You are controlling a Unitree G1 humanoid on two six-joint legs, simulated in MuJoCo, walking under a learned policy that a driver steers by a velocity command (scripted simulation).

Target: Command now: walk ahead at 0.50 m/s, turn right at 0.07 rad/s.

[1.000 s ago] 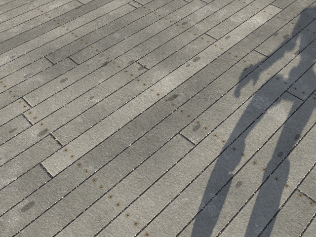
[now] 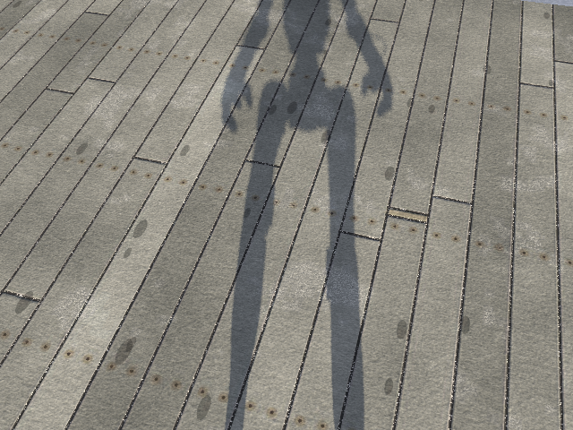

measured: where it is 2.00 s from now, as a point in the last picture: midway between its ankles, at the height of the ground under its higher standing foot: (272, 422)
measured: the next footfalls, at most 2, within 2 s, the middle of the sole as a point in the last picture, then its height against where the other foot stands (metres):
left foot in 0.32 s outside the picture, level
right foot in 0.78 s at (298, 381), level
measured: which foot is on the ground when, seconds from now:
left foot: up 0.00-0.30, down 0.32-0.78, up 0.80-1.00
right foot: down 0.00-0.34, up 0.36-0.76, down 0.78-1.00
